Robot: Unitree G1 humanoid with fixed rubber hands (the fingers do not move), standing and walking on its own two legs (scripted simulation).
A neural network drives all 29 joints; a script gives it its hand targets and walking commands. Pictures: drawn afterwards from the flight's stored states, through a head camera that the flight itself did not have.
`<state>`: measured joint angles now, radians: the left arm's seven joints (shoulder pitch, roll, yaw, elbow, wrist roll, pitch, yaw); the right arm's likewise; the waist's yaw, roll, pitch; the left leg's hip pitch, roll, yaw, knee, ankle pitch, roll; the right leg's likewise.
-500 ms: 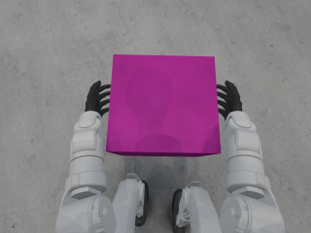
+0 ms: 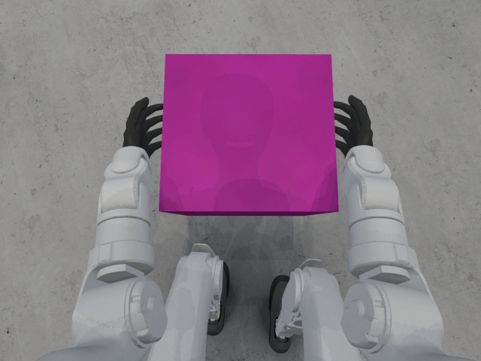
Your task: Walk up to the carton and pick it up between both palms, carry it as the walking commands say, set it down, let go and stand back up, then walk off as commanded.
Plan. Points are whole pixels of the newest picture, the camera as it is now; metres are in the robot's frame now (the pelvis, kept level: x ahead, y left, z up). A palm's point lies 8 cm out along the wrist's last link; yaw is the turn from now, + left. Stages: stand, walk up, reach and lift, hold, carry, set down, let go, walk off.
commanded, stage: set down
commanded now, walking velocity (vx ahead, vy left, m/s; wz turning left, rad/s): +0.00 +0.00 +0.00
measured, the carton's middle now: (246, 149) +0.48 +0.06 -0.17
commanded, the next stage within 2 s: none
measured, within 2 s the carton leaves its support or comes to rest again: rests again in 1.66 s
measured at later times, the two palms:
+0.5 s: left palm (155, 152) +0.45 +0.23 -0.17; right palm (335, 150) +0.49 -0.11 -0.17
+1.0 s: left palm (168, 155) +0.48 +0.23 -0.26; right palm (323, 153) +0.52 -0.11 -0.25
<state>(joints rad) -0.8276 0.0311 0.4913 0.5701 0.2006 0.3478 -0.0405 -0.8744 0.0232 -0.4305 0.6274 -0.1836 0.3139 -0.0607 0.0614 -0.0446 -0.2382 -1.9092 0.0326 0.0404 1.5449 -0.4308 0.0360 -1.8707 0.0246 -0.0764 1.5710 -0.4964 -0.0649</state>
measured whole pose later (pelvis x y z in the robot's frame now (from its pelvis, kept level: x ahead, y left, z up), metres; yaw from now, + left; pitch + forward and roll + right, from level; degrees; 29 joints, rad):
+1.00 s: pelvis -0.02 +0.01 -0.13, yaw +0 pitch +46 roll -1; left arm -1.16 0.17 0.41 0.72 0.08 0.30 0.05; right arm -1.22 -0.15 -0.36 0.79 -0.05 0.26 -0.10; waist 0.06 -0.05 0.05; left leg -2.30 0.03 0.06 1.98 -0.48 0.07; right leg -2.25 0.02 -0.06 2.02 -0.56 -0.05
